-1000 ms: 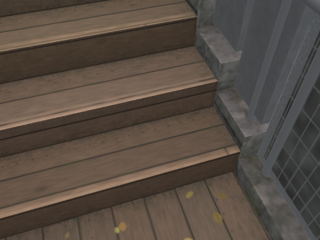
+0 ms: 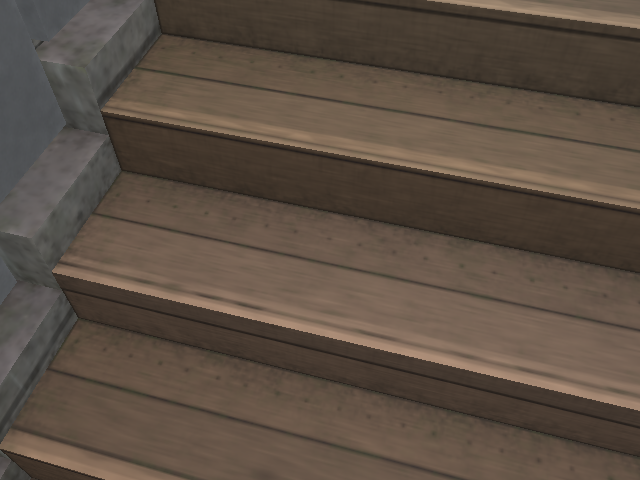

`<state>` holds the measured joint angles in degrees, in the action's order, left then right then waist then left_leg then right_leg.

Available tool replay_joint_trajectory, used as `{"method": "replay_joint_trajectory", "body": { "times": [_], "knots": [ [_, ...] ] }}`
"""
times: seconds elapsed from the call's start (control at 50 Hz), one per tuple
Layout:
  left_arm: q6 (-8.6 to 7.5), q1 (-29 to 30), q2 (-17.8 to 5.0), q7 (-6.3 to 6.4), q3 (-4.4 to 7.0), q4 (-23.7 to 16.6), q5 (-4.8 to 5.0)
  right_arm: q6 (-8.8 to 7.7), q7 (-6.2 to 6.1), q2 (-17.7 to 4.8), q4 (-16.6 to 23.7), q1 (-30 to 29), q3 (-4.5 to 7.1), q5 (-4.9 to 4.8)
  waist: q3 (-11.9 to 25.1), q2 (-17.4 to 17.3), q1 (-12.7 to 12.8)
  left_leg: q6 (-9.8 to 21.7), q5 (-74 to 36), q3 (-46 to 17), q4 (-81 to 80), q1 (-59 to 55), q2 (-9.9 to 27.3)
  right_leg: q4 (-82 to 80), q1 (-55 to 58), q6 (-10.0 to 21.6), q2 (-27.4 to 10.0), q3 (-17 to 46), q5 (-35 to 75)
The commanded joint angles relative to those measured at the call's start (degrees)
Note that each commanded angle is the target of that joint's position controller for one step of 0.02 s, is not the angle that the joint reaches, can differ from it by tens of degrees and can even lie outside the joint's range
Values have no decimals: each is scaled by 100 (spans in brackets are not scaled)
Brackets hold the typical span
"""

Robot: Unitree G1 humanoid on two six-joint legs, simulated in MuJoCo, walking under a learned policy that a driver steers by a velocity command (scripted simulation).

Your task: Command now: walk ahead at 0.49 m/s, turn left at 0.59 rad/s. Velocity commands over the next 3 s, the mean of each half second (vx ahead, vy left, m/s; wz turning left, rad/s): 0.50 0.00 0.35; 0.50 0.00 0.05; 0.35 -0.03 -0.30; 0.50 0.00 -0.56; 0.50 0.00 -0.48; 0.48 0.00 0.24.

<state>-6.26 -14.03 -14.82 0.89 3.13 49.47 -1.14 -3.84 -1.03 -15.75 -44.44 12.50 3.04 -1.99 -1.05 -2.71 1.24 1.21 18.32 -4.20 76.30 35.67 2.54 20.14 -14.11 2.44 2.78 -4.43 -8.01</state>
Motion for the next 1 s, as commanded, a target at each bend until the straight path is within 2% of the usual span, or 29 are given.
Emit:
{"method": "replay_joint_trajectory", "body": {
  "times": [0.02,0.1,0.16,0.22,0.26,0.3,0.32,0.34,0.36,0.38,0.4,0.46,0.5,0.56,0.6,0.62,0.64,0.68,0.72,0.74,0.76,0.78,0.8,0.82,0.84,0.86,0.9,0.96,1.0],
  "knots": [
    [-103,150,-468,-31,81,-295,12,59,20,-63,489,228,-27,-21,87,570,-195,-164,-400,-85,-72,814,455,-1160,363,1025,-1624,988,990],
    [2,14,-789,38,165,-331,-5,213,68,-16,800,76,-49,31,209,678,-163,-395,-943,61,-538,984,480,-875,707,1015,-1839,437,1663],
    [110,-157,-798,37,128,-376,49,232,94,88,1014,-417,-159,73,52,485,74,-229,-970,428,-1227,503,422,-830,536,905,-1792,231,1022],
    [109,-293,-1078,6,117,-235,158,241,111,89,1273,-831,-195,138,-109,827,72,-13,-529,793,-2741,-299,163,-869,750,750,-1854,111,1674],
    [154,-514,-1197,-72,103,-124,289,201,102,-203,1234,-383,-64,202,347,899,-193,216,-523,1039,-3431,-1082,-300,77,1375,599,-1900,13,3894],
    [162,-171,-1073,-111,51,-152,365,116,96,-496,690,1122,167,306,797,838,-1044,507,-1915,1101,-5269,-2862,-547,2095,1060,247,-1449,-437,4515],
    [46,120,-663,-149,-61,-417,128,145,112,-1033,253,1791,315,387,686,-355,-1130,644,-4295,-72,-5112,-4286,192,4103,-927,-70,-955,-402,1436],
    [-47,-710,127,-220,-297,-325,-43,235,101,-1586,271,2047,307,584,1609,-1764,-585,1672,-7503,-2368,-4855,-5422,1892,6926,-2624,-354,-117,-36,-2566],
    [156,-1068,261,-68,-205,-223,104,146,95,-1293,282,2455,383,740,2419,35,-802,1665,-6961,-2192,-5156,-5124,2271,7984,-2360,-55,-151,955,-1623],
    [247,-728,211,-41,-236,-391,34,135,156,-1203,246,1775,369,639,1824,-250,-437,1898,-4066,-2147,-5714,-4328,2148,8838,-2940,-58,-237,448,-1362],
    [252,-102,167,-47,-217,-537,-188,118,205,-569,184,1246,173,474,703,18,-287,1546,-2413,-1702,-5841,-3587,1619,9103,-3709,36,-433,296,-1292],
    [493,1002,638,44,-373,-1219,-137,-26,264,227,-512,1713,-187,379,-26,-343,-202,1109,-260,-1100,-6171,-2736,1278,11030,-5169,468,-441,336,-1873],
    [530,1695,1042,30,-563,-1702,-80,-63,172,254,-943,2001,-264,393,-259,-344,-220,937,1000,-1107,-6369,-2718,1346,11603,-6260,658,-297,559,-2082],
    [566,2042,1079,47,-767,-2197,16,-93,144,87,-1101,1473,-414,314,-731,38,268,637,1262,-530,-6990,-1478,1073,10491,-6178,530,-341,238,-1712],
    [572,2343,837,36,-838,-2464,94,-96,-56,138,-1168,1409,-506,174,-824,30,178,925,-403,-194,-8154,-404,805,8340,-4545,272,-462,-521,-1405],
    [565,2327,855,93,-846,-2559,68,-97,-232,-130,-1265,1337,-478,102,-563,-87,248,1033,-1594,-81,-8344,-822,853,7723,-3928,244,-599,-436,-1405],
    [579,1856,865,111,-867,-2170,71,-98,-275,-242,-1215,1240,-448,19,-94,209,285,950,-3696,605,-8159,-1238,654,7105,-3035,308,-440,-791,-1488],
    [639,915,735,186,-811,-1634,197,-131,-339,-647,-1169,1528,-307,-63,1208,-366,436,1039,-9182,1008,-6639,-2686,711,5830,-1537,408,123,-893,-1842],
    [539,-60,471,149,-667,-1242,183,-69,-291,-798,-1171,1660,-151,124,1984,-998,769,1150,-10719,864,-4777,-4138,1245,4747,-1197,605,416,-672,-2497],
    [446,-249,304,95,-564,-1129,55,-77,-223,-751,-1058,1600,-70,141,2166,-821,890,1178,-10286,824,-3619,-3912,1156,3912,-552,803,409,-168,-2495],
    [454,-819,-283,136,-319,-872,-121,-137,-106,-310,-744,1580,-90,259,2048,360,889,880,-7880,621,-1827,-2215,657,2445,247,1375,-868,2572,-2891],
    [652,-996,-859,236,-49,-554,-80,-125,162,122,-438,1304,-67,504,1870,1931,835,584,-1332,307,628,-187,-759,-642,592,1896,-1736,6064,-3350],
    [608,-201,-658,183,-22,-533,35,-56,209,393,-196,1151,-74,836,939,849,233,517,-1057,-619,2615,865,-603,-851,-209,1697,-2012,6411,-4463],
    [522,243,-309,119,-83,-348,67,4,154,634,150,638,-136,863,-62,367,-140,549,-1092,-240,3472,1591,-437,-541,-1151,1515,-1934,5562,-5204],
    [400,258,27,68,-156,6,58,66,15,853,491,159,-217,767,-873,251,-367,643,-971,-174,3835,2254,-286,-231,-1813,1235,-1763,4286,-4406],
    [267,69,489,10,-255,330,-38,132,-83,981,521,246,-277,661,-883,-8,-567,722,-1000,-316,3874,2329,-220,-6,-2002,853,-1402,3146,-3244],
    [154,-672,935,-89,-344,972,-71,223,-43,1289,504,553,-430,498,-596,224,-751,790,-814,-461,4001,2872,-229,161,-1424,495,-1067,1930,-1961],
    [40,-669,588,-153,-341,1106,111,197,-17,1014,666,-78,-457,392,-523,230,-685,613,-1097,162,2779,2863,-146,-354,-1453,541,-846,1071,-986],
    [-50,-1200,426,-133,-313,1197,77,172,18,1036,716,-577,-441,375,-250,369,-330,527,-1270,783,2922,3132,-68,-428,-716,737,-928,1137,-265]
  ]
}}
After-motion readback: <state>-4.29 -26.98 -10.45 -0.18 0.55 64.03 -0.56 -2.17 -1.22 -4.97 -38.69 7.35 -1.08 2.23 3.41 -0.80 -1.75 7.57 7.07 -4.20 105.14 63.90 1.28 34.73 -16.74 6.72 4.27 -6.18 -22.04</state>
